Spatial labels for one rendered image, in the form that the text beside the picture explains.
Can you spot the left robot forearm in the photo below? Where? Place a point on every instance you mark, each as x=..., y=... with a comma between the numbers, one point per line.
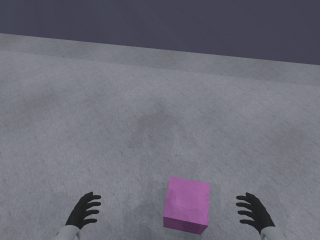
x=68, y=232

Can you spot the right robot hand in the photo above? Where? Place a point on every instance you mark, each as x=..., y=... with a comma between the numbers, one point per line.
x=259, y=214

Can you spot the carton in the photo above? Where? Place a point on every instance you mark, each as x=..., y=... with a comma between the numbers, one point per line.
x=187, y=205

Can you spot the left robot hand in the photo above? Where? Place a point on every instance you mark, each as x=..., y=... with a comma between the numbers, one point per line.
x=79, y=212

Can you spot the right robot forearm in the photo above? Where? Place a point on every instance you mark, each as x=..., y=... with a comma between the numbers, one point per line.
x=272, y=233

